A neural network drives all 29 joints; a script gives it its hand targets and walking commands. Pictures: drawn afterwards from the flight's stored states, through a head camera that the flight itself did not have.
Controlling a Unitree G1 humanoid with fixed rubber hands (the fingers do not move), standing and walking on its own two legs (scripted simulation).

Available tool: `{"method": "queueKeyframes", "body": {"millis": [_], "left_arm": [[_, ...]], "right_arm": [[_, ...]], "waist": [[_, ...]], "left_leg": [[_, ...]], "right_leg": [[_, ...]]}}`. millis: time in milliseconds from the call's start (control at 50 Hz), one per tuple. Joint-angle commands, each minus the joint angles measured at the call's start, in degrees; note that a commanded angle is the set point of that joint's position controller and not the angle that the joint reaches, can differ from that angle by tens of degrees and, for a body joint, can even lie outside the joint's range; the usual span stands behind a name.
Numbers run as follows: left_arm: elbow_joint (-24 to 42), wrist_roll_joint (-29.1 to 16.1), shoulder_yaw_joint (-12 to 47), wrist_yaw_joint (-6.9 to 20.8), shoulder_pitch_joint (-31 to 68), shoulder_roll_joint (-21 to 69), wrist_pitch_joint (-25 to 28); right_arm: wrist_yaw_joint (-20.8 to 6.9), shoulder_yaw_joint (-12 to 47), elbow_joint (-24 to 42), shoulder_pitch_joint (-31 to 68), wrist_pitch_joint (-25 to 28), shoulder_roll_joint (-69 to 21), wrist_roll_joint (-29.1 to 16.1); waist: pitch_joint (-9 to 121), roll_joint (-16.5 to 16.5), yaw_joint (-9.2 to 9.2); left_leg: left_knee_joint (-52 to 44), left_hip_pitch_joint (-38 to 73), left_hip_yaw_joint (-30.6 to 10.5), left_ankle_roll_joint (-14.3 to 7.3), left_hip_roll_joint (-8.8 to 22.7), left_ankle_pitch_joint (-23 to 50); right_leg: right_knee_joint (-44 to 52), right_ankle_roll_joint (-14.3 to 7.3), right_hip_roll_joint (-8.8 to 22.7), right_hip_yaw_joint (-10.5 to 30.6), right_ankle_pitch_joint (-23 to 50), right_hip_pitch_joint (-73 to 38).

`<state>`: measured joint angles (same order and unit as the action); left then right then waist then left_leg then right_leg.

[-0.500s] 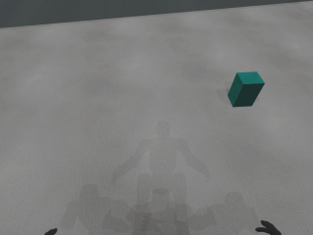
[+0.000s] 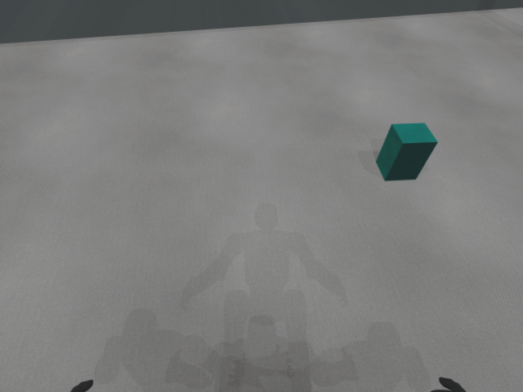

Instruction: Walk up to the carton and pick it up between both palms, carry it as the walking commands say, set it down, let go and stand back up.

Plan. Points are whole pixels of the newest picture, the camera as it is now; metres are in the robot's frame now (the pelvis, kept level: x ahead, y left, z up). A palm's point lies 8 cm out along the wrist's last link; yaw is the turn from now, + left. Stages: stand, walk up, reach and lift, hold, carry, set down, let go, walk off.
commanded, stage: stand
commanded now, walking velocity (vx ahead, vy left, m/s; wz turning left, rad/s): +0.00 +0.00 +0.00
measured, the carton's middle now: (404, 152) +1.29 -0.79 -0.65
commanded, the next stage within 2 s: walk up in 0.28 s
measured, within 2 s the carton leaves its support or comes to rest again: neither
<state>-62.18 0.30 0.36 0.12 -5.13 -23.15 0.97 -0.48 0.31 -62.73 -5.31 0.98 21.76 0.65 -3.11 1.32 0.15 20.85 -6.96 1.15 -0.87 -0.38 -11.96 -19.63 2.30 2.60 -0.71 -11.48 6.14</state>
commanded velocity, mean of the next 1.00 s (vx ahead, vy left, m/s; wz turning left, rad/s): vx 0.28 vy -0.06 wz -0.25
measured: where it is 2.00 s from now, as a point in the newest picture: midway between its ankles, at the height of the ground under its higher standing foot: (337, 286)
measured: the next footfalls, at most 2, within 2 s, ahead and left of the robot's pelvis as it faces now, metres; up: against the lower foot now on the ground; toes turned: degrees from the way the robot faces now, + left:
right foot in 0.84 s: +0.16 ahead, -0.25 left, +0.00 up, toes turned -19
left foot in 1.36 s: +0.57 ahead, -0.11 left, +0.00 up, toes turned -15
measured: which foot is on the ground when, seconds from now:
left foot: down 0.00-0.84, up 0.86-1.00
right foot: down 0.00-0.48, up 0.50-0.82, down 0.84-1.00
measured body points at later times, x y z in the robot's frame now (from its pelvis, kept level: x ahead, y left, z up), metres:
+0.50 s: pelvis +0.01 +0.00 +0.00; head +0.02 +0.02 +0.45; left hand +0.10 +0.31 -0.13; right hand +0.10 -0.31 -0.12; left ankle -0.01 +0.11 -0.75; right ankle -0.01 -0.14 -0.74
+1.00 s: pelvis +0.14 -0.14 -0.01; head +0.18 -0.18 +0.44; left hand +0.26 +0.10 -0.14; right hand +0.14 -0.41 -0.17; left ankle +0.12 +0.02 -0.66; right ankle +0.13 -0.24 -0.75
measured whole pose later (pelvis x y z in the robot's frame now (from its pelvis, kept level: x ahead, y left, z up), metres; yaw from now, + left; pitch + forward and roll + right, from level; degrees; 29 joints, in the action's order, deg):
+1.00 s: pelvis +0.14 -0.14 -0.01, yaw -15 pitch +2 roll +1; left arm -54.1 1.5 -1.3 1.3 -14.7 -12.8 3.1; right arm -2.3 -2.9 -55.2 -11.1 2.4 16.1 2.5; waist -3.9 -3.4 0.2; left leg 66.8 -27.5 3.1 1.7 7.5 -19.2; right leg -30.3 -2.1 0.5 -4.1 -14.8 17.4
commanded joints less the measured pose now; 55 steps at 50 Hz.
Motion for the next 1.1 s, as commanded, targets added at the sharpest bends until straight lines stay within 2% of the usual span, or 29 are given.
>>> {"method": "queueKeyframes", "body": {"millis": [0,60,120,140,200,260,280,300,320,400,440,460,480,500,580,620,680,700,740,780,800,820,840,860,900,940,980,1060,1080], "left_arm": [[3.2,0.6,-2.1,-1.0,2.6,-11.1,0.1],[2.4,0.2,-2.6,-0.6,2.5,-9.5,0.2],[2.8,0.6,-2.5,-0.7,2.6,-9.5,0.8],[2.7,0.5,-1.7,-0.4,1.0,-7.7,0.2],[2.5,0.5,-2.9,-0.7,1.8,-10.8,0.3],[1.8,1.0,-2.0,-0.7,-0.3,-10.5,0.8],[1.7,-0.1,-2.2,-0.3,-0.9,-8.7,0.7],[3.0,0.9,-1.8,-0.3,1.0,-7.8,0.3],[2.8,1.2,-2.0,-0.2,2.2,-8.8,0.8],[2.8,0.6,-2.0,-0.4,3.0,-9.4,0.8],[1.7,0.6,-1.3,-0.6,-1.1,-8.6,0.5],[7.1,0.5,-4.3,2.6,4.3,-6.0,-3.0],[12.3,1.0,-3.0,4.3,12.4,-3.5,-4.7],[12.8,2.8,-3.0,5.0,11.6,-4.7,-5.3],[12.9,2.2,-4.0,6.6,1.6,-2.3,-4.1],[15.1,1.2,-3.7,6.9,1.9,-0.5,-3.8],[16.4,1.1,-3.1,6.6,7.1,0.8,-3.0],[15.8,1.2,-2.6,6.1,4.1,2.1,-2.6],[15.5,0.8,-2.3,5.4,3.9,2.6,-1.6],[12.2,1.5,-3.6,4.3,-5.8,0.8,-0.6],[9.8,1.7,-4.7,3.1,-14.0,-1.1,-0.1],[6.8,2.8,-6.6,1.5,-26.5,-8.1,0.8],[6.0,2.5,-7.7,0.4,-29.7,-12.8,1.3],[6.5,1.7,-6.9,0.1,-28.1,-10.8,1.4],[8.3,1.2,-5.7,0.2,-16.8,-4.2,2.3],[10.5,0.8,-4.7,0.7,-10.4,0.0,3.0],[9.6,1.2,-4.6,0.3,-14.0,0.9,4.1],[9.9,1.0,-4.6,-0.3,-18.7,1.0,4.2],[8.5,1.2,-3.8,-0.4,-18.8,3.0,4.4]], "right_arm": [[0.6,-1.4,3.6,5.1,0.5,9.9,0.5],[1.0,-1.6,1.5,-0.7,0.4,12.6,-0.7],[0.6,-2.8,2.9,2.7,0.6,13.4,0.4],[0.9,-2.2,2.1,1.3,1.0,11.7,-0.4],[0.5,-1.8,2.2,0.0,0.5,10.1,-0.3],[0.1,-1.6,2.5,2.6,1.5,10.2,-0.4],[-0.1,-2.0,2.6,4.9,1.3,12.5,0.1],[0.5,-2.9,2.1,2.3,0.9,13.1,-0.2],[0.2,-2.4,2.4,2.2,1.0,10.4,-0.7],[1.0,-2.4,1.6,-0.1,0.8,12.4,0.2],[0.8,-2.0,2.5,2.9,0.8,10.2,-0.5],[3.5,-5.8,0.0,-15.1,-1.9,10.4,-0.5],[3.9,-6.8,0.6,-16.6,-2.6,16.8,-0.8],[4.1,-6.6,4.7,-8.2,-2.6,16.6,-0.3],[3.1,-6.3,7.0,-5.8,0.4,9.8,0.9],[2.6,-6.5,6.6,-6.8,1.0,10.5,1.4],[1.5,-5.8,7.1,-10.1,1.7,8.8,1.5],[0.6,-6.0,7.4,-8.2,1.7,8.4,1.9],[-0.2,-5.3,7.3,-11.6,1.5,7.5,1.7],[-1.0,-5.4,6.6,-8.3,2.6,6.8,0.6],[-0.5,-4.9,9.1,-6.3,2.9,6.0,0.5],[-1.0,-3.6,12.4,-3.2,2.7,-0.6,0.4],[-1.4,-3.4,14.6,-2.0,2.6,-1.0,1.1],[-1.2,-3.6,16.0,1.5,2.8,0.3,2.7],[-1.8,-4.0,13.5,-3.2,3.5,-1.2,2.2],[-1.8,-4.7,10.1,-7.8,2.2,0.5,1.5],[-2.2,-4.4,10.7,-7.5,1.3,-1.8,1.6],[-2.4,-4.3,13.9,0.9,0.0,-2.8,1.6],[-2.8,-4.1,13.9,3.7,0.1,-3.6,1.3]], "waist": [[3.5,-2.8,-0.67],[5.2,-4.2,0.33],[5.9,0.9,0.19],[3.5,-3.6,0.62],[5.8,1.2,0.91],[6.9,-3.5,0.13],[6.3,-1.6,-1.73],[6.3,-2.0,-0.41],[5.6,4.2,0.55],[5.0,-4.4,1.34],[6.2,1.6,-0.73],[3.4,-4.3,6.38],[-0.7,-13.9,9.72],[-2.9,-12.8,6.46],[1.0,-4.7,0.70],[0.2,-12.3,1.43],[-3.2,-8.8,3.39],[-5.0,-15.6,1.73],[-3.2,-16.0,4.08],[1.5,-10.3,-2.54],[4.8,-0.5,-7.71],[7.7,25.3,-13.17],[11.1,27.7,-12.63],[6.5,11.4,-10.17],[2.4,5.3,-3.95],[5.7,4.4,0.16],[5.1,8.1,0.08],[1.3,2.6,-2.24],[0.1,6.5,-2.61]], "left_leg": [[-3.7,0.9,-4.7,-1.1,8.4,10.7],[-4.3,1.9,-3.4,-0.1,7.0,10.4],[-4.4,1.3,-5.3,-1.1,7.6,7.3],[-3.8,0.4,-5.2,-1.9,7.9,6.7],[-4.8,0.8,-5.1,-0.7,7.9,7.3],[-3.9,1.0,-4.7,-1.4,8.1,9.3],[-4.2,1.6,-5.8,-1.2,8.4,12.6],[-2.8,0.9,-5.1,-1.2,7.6,11.7],[-5.0,1.3,-7.2,-1.3,8.7,14.3],[-3.5,1.9,-4.5,-1.3,7.9,15.2],[-3.1,2.3,-5.4,-1.5,8.1,17.2],[-4.4,11.3,-21.9,-4.0,20.9,-16.2],[-13.7,15.0,-26.7,-6.5,30.9,-32.5],[-12.3,9.1,-19.3,-2.7,30.8,-25.3],[-10.3,3.8,-8.0,-1.6,23.0,-11.3],[-12.3,1.5,-2.4,-2.8,20.7,-12.7],[-13.9,0.6,0.4,-3.7,19.8,-17.2],[-14.0,-3.3,4.1,-2.5,18.5,-18.2],[-11.0,-3.5,5.6,-3.6,16.5,-17.7],[1.5,-6.8,9.4,-2.9,15.7,-6.3],[15.8,-11.7,10.9,-2.2,14.2,-1.9],[39.6,-28.2,9.5,1.0,7.9,-20.6],[52.2,-39.0,2.3,1.5,2.2,-25.4],[54.6,-40.9,-2.0,0.8,6.1,-19.1],[50.8,-35.3,-2.6,1.4,10.1,-11.6],[46.4,-28.0,-1.2,2.5,10.8,-2.8],[46.6,-27.6,0.5,3.7,9.8,-0.1],[37.7,-32.0,0.9,5.0,10.1,4.0],[34.3,-35.4,1.2,4.7,8.6,4.8]], "right_leg": [[3.0,-3.4,5.2,3.8,7.8,1.3],[2.8,-2.7,4.6,4.1,6.6,-0.3],[3.3,-3.0,4.7,3.7,6.8,0.2],[3.9,-3.1,5.0,4.5,7.7,1.0],[3.2,-2.7,4.6,4.0,4.7,0.0],[2.8,-2.8,5.6,4.4,7.9,-0.8],[2.0,-3.1,5.5,2.6,8.2,-1.2],[3.3,-3.0,5.5,3.3,8.8,-0.2],[1.0,-3.5,5.3,2.1,8.8,0.2],[3.2,-2.4,5.5,3.9,9.2,0.4],[2.0,-2.6,5.1,1.4,12.4,-1.8],[-18.7,-2.8,-1.4,-1.5,-16.9,19.0],[-32.2,-1.1,0.8,1.7,-14.5,39.5],[-39.7,-0.4,3.8,5.5,-11.0,42.4],[-41.9,1.9,4.9,5.5,-3.1,31.5],[-34.2,1.3,5.0,2.8,-3.5,27.4],[-24.3,1.1,2.7,-3.4,-7.9,25.8],[-21.2,0.8,3.7,-3.4,-8.0,21.8],[-17.4,-0.2,0.5,-7.4,-10.1,17.7],[-15.9,-1.1,-1.7,-11.8,-3.8,3.6],[-11.6,-2.3,-1.2,-8.3,-6.4,-3.8],[1.2,-5.7,13.6,16.9,-18.8,-16.0],[10.8,-9.7,20.7,38.2,-23.1,-21.2],[10.6,-12.1,21.3,41.5,-23.1,-15.9],[10.4,-10.8,17.3,30.6,-18.9,-2.4],[6.8,-7.3,10.0,16.6,2.2,-1.4],[6.2,-8.7,10.2,13.6,11.6,1.5],[10.2,-10.8,11.4,14.3,5.3,-2.5],[9.9,-9.9,10.3,13.9,7.8,-6.7]]}}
